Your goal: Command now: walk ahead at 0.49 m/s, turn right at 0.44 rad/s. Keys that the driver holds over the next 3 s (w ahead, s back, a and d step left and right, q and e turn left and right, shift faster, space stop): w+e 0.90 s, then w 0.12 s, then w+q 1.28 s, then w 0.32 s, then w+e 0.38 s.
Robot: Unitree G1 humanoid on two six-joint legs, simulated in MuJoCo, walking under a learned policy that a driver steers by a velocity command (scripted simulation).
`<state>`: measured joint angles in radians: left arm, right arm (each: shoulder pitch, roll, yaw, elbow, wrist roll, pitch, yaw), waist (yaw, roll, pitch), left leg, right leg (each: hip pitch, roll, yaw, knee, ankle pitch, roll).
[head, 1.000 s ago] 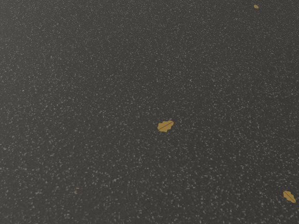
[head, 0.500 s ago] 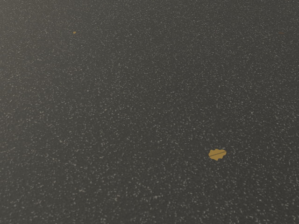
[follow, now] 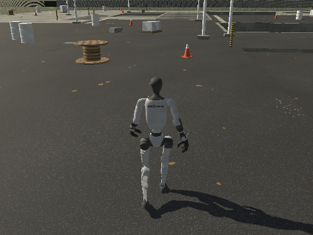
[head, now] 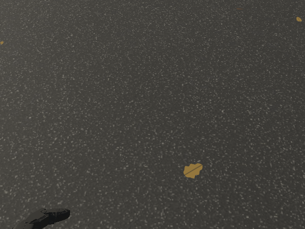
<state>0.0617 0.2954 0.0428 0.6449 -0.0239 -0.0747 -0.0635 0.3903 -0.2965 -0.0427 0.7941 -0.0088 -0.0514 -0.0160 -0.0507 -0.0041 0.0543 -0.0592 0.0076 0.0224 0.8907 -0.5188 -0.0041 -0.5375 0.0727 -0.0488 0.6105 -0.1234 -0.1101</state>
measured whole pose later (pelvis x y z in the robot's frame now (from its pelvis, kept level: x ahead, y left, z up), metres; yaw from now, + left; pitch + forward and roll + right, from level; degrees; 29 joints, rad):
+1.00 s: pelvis +0.52 -0.11 +0.00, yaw -35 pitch +1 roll +1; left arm 0.06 0.29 0.06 0.58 -0.02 -0.03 -0.04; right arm 0.34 -0.32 -0.06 0.82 0.01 -0.06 -0.01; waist -0.06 -0.01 0.07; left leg -0.09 0.08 0.12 0.87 -0.52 -0.03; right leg -0.51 0.03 -0.04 0.65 -0.15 -0.10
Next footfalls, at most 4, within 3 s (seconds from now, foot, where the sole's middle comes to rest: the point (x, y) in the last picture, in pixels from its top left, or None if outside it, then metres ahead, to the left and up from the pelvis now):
0.44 left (126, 225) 0.44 0.11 -0.75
0.96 right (208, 187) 0.59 -0.25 -0.75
1.52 left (193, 117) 0.97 -0.24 -0.75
1.98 right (238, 88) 1.16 -0.52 -0.75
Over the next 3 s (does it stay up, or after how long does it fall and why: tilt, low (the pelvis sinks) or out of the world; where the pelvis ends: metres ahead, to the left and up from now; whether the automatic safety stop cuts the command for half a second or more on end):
stays up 1.57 -0.35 0.01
